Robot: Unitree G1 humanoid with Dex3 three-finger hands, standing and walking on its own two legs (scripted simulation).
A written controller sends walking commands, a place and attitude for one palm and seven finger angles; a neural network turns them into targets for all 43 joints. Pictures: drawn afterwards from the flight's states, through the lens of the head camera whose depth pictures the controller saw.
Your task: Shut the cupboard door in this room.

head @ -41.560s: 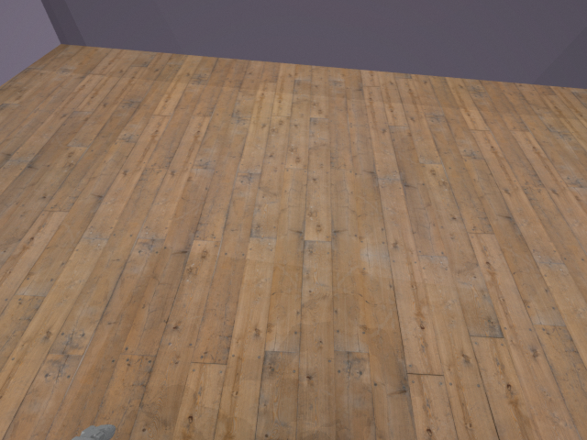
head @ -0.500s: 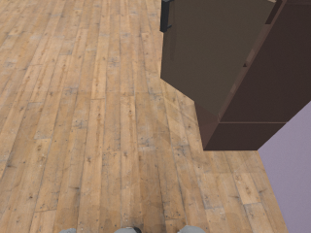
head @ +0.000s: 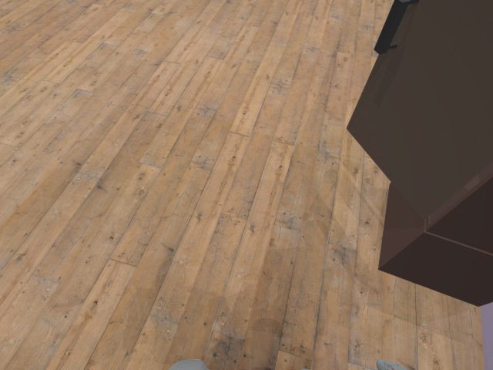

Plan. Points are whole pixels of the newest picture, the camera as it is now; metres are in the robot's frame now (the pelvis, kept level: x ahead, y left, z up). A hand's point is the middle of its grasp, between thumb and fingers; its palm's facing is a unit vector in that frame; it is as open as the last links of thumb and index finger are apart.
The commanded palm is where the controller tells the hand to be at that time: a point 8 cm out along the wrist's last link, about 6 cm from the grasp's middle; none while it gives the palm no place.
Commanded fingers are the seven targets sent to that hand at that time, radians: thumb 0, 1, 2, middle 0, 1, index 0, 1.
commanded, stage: walk to a spot facing it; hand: left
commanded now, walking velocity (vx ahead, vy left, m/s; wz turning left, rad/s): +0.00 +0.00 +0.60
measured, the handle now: (397, 25) +0.92 -0.34 +0.07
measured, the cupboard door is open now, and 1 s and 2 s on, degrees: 45 45 45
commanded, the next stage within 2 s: turn to face it in 1.52 s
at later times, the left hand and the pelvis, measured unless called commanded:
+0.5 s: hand out of the picture +0.00 +0.17 -0.14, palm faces +0.35 -0.91 -0.24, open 7.4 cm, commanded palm none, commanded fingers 0.00 0.90 0.90 -0.20 -0.30 -0.20 -0.30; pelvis +0.03 -0.02 +0.02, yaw +20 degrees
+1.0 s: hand (70, 355) +0.14 +0.31 -0.13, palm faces +0.53 -0.83 -0.19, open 7.4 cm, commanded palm none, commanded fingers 0.00 0.90 0.90 -0.20 -0.30 -0.20 -0.30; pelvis +0.15 +0.09 +0.02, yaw +31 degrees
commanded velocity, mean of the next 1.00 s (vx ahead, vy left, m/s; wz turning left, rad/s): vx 0.28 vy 0.00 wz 0.48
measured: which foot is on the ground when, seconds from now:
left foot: down 0.00-0.26, up 0.28-0.64, down 0.66-1.00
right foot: up 0.00-0.26, down 0.28-0.66, up 0.68-1.00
